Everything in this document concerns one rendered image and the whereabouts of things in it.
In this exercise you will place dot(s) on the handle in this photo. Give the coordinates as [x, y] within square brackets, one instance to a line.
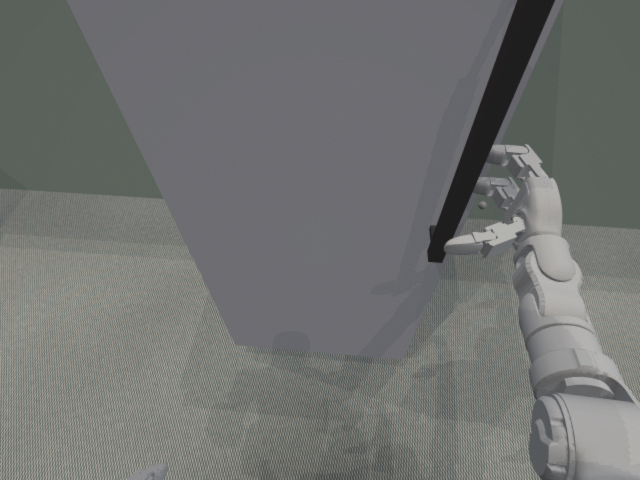
[522, 34]

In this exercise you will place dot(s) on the fridge door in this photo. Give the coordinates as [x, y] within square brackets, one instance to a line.
[304, 148]

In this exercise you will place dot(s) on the right robot hand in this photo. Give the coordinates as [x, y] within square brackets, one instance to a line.
[537, 204]

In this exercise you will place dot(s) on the robot right upper arm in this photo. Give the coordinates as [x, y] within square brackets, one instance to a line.
[577, 437]

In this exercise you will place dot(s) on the robot right forearm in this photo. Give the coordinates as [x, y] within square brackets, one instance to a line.
[563, 347]

